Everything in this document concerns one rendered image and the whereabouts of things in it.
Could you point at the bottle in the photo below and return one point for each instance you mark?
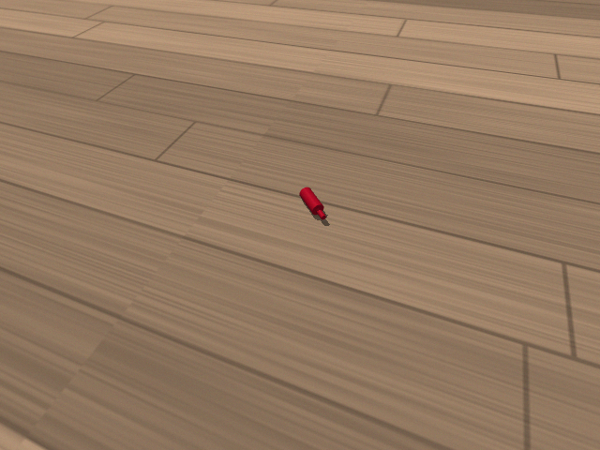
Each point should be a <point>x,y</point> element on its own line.
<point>312,202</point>

